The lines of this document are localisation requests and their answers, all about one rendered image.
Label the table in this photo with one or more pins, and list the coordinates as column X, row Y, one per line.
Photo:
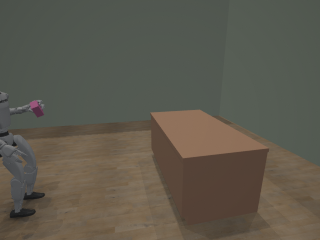
column 212, row 170

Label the robot right hand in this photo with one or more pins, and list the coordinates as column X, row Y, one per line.
column 8, row 150

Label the robot torso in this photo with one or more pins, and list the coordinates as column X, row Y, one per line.
column 5, row 120

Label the right robot foot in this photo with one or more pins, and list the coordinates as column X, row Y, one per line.
column 23, row 213

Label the sponge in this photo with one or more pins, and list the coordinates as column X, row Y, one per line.
column 36, row 108

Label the robot left forearm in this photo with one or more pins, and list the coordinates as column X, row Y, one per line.
column 19, row 110

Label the robot left hand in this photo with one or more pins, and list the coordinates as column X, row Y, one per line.
column 40, row 104

